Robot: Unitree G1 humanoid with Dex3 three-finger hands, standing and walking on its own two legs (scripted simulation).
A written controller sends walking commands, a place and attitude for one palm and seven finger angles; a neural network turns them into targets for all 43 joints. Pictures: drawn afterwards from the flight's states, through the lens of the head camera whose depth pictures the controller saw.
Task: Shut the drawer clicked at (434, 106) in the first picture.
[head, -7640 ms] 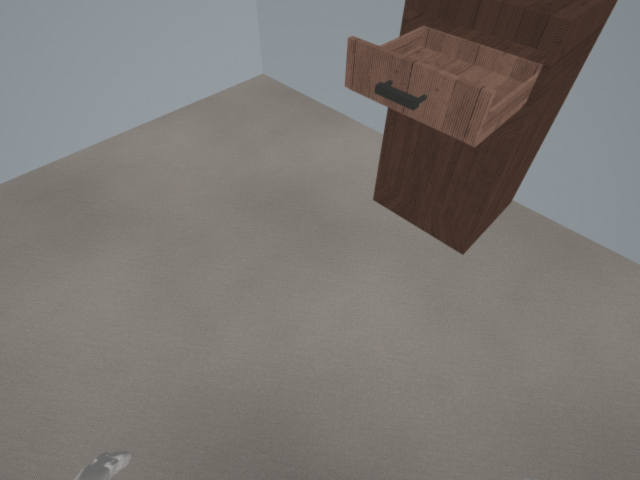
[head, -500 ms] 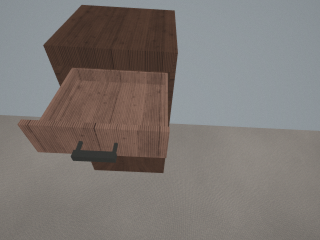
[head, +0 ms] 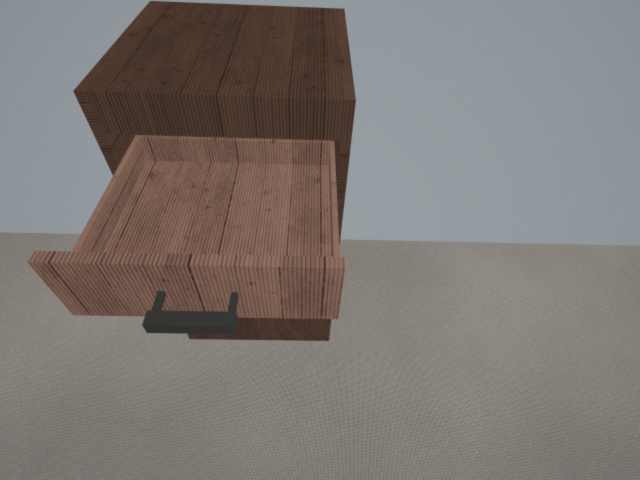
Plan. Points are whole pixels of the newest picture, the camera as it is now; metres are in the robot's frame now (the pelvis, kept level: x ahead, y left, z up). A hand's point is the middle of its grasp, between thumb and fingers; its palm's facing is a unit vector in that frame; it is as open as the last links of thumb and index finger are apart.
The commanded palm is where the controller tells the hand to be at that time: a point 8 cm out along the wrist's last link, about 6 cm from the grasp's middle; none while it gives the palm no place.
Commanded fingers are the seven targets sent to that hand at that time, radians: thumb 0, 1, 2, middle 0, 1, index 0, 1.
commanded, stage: shuffle to correct the standing spot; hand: left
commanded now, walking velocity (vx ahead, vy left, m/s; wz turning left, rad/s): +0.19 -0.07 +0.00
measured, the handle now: (194, 310) +0.34 +0.21 -0.02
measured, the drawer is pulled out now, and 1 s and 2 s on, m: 0.30 0.30 0.30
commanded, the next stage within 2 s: come to a stop and stand still in 0.10 s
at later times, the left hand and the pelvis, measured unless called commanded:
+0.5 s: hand out of the picture +0.03 +0.14 -0.18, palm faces +0.06 -0.99 -0.15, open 7.4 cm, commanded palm none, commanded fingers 0.00 0.90 0.90 -0.20 -0.30 -0.20 -0.30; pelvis +0.07 -0.01 +0.00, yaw +0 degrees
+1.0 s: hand out of the picture +0.15 +0.12 -0.16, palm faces +0.00 -0.97 -0.25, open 7.4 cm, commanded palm none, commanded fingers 0.00 0.90 0.90 -0.20 -0.30 -0.20 -0.30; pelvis +0.08 -0.07 +0.00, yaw +1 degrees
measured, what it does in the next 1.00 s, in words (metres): walks ahead: left foot, then right foot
